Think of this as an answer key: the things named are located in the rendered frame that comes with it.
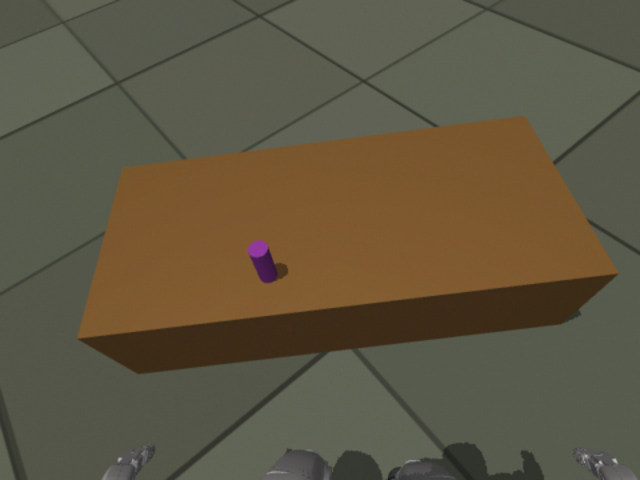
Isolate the right robot hand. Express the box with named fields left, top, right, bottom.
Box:
left=573, top=448, right=639, bottom=480

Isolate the can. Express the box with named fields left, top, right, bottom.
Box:
left=248, top=240, right=277, bottom=283

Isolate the left robot hand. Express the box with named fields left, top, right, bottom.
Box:
left=102, top=444, right=155, bottom=480

